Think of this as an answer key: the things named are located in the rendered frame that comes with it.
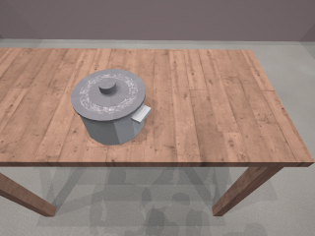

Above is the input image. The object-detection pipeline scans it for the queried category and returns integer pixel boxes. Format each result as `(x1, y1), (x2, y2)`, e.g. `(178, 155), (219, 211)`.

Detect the lid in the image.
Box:
(71, 69), (146, 123)

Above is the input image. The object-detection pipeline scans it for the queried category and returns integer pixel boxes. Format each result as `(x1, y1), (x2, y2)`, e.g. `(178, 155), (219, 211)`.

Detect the knob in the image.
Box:
(98, 78), (117, 94)

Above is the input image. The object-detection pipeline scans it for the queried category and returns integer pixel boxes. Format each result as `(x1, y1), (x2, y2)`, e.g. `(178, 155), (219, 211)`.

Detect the pot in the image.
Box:
(80, 102), (152, 146)

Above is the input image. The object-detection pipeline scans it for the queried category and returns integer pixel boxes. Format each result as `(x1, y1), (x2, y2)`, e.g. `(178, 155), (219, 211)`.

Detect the table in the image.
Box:
(0, 47), (315, 217)

